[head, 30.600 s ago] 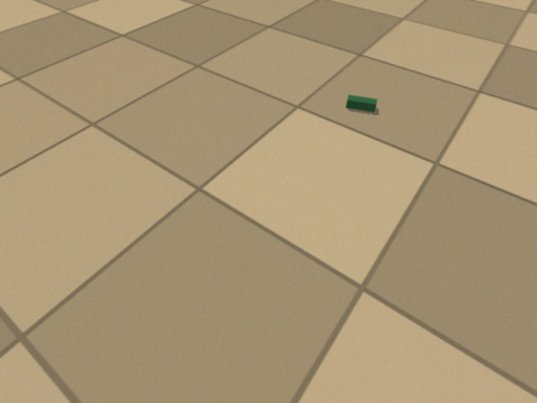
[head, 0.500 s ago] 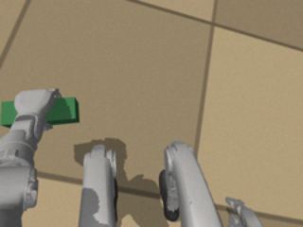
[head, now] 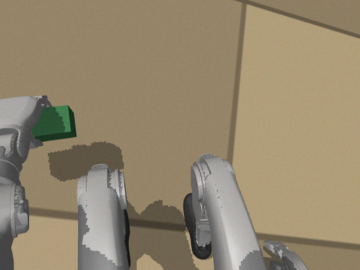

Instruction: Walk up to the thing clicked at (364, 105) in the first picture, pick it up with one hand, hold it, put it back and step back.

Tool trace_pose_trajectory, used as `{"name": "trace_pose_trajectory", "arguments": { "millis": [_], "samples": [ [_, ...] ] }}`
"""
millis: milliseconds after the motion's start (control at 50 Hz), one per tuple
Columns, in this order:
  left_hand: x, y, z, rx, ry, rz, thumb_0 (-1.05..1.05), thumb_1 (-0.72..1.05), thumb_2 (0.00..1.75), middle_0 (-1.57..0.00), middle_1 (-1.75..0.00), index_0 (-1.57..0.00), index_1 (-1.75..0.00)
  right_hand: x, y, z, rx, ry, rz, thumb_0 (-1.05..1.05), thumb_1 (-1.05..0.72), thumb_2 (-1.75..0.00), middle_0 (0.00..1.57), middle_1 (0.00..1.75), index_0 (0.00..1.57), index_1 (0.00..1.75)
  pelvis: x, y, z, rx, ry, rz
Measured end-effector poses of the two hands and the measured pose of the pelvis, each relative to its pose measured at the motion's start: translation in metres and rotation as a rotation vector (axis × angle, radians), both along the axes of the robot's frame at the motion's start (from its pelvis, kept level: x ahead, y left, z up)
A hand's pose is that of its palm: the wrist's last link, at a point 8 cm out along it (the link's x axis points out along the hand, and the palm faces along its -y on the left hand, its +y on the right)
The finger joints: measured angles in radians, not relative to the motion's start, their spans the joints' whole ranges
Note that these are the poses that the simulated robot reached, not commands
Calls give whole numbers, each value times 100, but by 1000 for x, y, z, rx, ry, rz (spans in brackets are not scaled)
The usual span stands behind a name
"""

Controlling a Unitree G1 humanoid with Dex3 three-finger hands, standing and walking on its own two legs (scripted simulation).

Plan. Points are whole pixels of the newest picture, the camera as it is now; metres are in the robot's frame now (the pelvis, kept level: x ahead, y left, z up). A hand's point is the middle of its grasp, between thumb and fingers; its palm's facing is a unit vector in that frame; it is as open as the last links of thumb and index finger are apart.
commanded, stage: crouch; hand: left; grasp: from above
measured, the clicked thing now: (29, 126) +0.43 +0.32 -0.20
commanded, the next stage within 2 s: lower in 0.16 s
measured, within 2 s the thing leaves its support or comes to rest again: rests again in 1.38 s
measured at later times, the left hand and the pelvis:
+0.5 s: hand (36, 129) +0.42 +0.32 -0.23, palm faces -0.49 -0.09 -0.87, open 9.7 cm; pelvis +0.00 +0.00 -0.04, yaw -2 degrees
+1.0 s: hand (48, 131) +0.43 +0.31 -0.28, palm faces -0.47 -0.12 -0.87, open 9.7 cm; pelvis +0.00 +0.00 -0.07, yaw -4 degrees
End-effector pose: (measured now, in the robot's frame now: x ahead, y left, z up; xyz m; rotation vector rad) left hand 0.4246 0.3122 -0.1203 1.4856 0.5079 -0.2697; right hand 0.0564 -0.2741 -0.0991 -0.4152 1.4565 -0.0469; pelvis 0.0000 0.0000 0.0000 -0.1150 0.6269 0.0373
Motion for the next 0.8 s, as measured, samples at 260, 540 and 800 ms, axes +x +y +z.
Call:
{"name": "trace_pose_trajectory", "arguments": {
  "millis": [260, 540, 800],
  "samples": [
    [7, 4, -23, 5, -11, 10, -3, 0, 60, -66, -67, -69, -61, -1, 3, -23, -1, -3, 17, 0, -90, -90, 20, 30, 21, 30, -2, 0, -24, -7, -23, -10],
    [8, 7, -58, -12, 20, 6, -3, 0, 60, -67, -66, -70, -60, 5, 1, -32, -22, 10, 59, 0, -90, -90, 20, 30, 21, 30, 1, 1, -42, -23, -42, -15],
    [11, 5, -89, -21, -7, 13, -3, 0, 60, -67, -66, -70, -60, 1, -1, -44, -39, 36, 84, 0, -90, -90, 20, 30, 21, 30, 2, 2, -61, -34, -66, -31]
  ]
}}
